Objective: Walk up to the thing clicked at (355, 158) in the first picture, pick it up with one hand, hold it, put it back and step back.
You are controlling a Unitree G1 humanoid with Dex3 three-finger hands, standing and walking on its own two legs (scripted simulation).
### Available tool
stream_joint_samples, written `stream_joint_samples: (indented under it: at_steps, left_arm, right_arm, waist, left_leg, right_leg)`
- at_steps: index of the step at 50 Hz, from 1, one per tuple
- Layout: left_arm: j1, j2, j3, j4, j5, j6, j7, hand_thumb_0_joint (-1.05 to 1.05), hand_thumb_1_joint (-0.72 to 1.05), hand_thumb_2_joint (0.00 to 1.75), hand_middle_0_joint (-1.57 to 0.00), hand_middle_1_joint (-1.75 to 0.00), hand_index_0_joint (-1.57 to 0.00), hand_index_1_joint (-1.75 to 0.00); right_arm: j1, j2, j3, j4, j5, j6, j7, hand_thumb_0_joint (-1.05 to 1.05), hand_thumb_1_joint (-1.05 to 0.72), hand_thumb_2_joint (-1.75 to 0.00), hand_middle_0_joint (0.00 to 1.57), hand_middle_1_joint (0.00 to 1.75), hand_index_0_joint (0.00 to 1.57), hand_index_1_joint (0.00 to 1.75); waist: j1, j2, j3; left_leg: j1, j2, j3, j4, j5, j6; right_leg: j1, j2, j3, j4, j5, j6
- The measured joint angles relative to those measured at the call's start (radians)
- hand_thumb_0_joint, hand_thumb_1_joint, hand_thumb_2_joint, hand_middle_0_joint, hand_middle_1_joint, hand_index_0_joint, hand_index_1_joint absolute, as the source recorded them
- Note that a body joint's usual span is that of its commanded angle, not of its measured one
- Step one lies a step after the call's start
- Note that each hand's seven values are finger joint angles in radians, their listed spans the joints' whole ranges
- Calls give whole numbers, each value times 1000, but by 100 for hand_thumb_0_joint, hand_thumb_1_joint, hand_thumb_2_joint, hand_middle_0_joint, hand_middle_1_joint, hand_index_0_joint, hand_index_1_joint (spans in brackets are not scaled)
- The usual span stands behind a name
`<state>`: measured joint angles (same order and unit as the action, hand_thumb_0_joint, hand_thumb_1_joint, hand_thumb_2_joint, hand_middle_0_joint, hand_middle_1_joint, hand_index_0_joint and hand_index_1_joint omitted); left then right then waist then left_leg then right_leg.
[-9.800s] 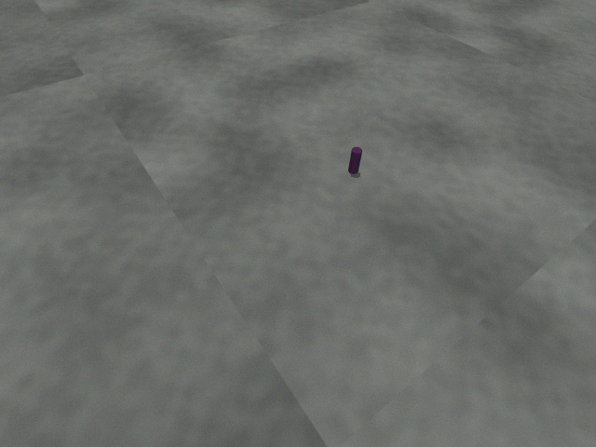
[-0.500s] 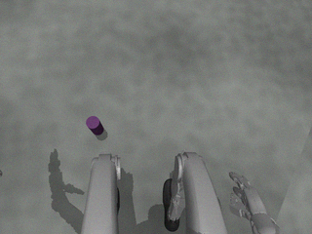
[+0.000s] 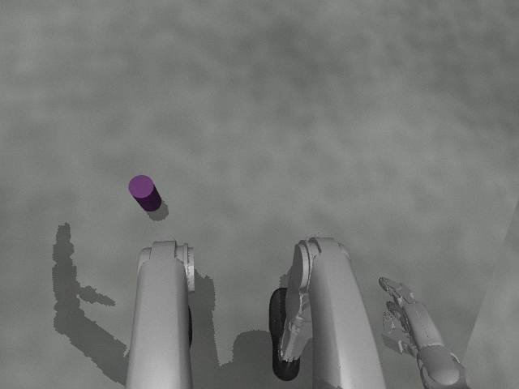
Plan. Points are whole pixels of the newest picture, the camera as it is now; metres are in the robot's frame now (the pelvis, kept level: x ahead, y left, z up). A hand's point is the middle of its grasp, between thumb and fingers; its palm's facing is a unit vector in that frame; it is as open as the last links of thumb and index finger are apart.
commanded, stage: go down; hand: left
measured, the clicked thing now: (146, 194) +0.45 +0.22 -0.35
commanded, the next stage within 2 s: approach in 0.98 s
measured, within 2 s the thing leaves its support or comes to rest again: neither
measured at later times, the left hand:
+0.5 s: hand out of the picture +0.37 +0.41 -0.03, palm faces +0.16 -0.98 -0.10, open 17.6 cm
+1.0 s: hand out of the picture +0.38 +0.41 -0.04, palm faces +0.16 -0.98 -0.08, open 17.5 cm
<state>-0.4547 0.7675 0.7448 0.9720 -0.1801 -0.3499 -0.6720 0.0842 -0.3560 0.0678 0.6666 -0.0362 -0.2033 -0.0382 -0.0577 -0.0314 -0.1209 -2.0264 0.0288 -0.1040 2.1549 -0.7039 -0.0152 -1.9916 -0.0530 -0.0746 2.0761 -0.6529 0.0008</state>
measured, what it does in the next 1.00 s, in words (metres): stands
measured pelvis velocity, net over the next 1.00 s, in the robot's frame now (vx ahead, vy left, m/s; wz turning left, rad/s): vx -0.01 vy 0.00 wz -0.02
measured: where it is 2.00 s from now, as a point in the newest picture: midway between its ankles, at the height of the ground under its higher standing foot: (231, 356)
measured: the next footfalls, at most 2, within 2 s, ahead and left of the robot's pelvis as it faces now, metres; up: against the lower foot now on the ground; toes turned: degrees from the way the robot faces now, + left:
none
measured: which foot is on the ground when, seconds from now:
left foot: down 0.00-1.00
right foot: down 0.00-1.00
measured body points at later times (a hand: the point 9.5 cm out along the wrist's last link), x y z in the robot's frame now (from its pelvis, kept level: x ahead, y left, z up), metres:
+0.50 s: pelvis -0.01 +0.00 -0.03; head +0.20 +0.07 +0.37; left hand +0.35 +0.46 -0.02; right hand +0.15 -0.27 -0.12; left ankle +0.08 +0.13 -0.38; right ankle +0.10 -0.13 -0.38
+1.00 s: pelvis -0.01 +0.00 -0.04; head +0.20 +0.07 +0.35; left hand +0.37 +0.46 -0.03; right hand +0.15 -0.28 -0.14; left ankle +0.08 +0.13 -0.38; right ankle +0.10 -0.13 -0.38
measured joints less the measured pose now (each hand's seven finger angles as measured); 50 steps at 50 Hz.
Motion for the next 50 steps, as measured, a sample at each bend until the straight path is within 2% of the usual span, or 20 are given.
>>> stream_joint_samples:
  at_steps: [18,50]
  left_arm:
    - [-57,49,18,30,6,3,-14,-2,-58,7,-4,-9,-5,-8]
    - [-126,113,64,85,-2,-23,-54,-2,-54,5,-4,-7,-4,-6]
  right_arm:
    - [24,-6,18,-3,2,14,15,1,-88,-89,20,30,20,30]
    - [18,-22,42,-7,-9,29,28,1,-88,-89,20,30,20,30]
  waist:
    - [-17,0,12]
    - [-40,-8,44]
  left_leg:
    - [-65,-6,-4,69,9,11]
    - [-123,-13,-14,141,8,11]
  right_leg:
    - [-56,-2,2,59,11,10]
    - [-107,-3,-1,125,8,13]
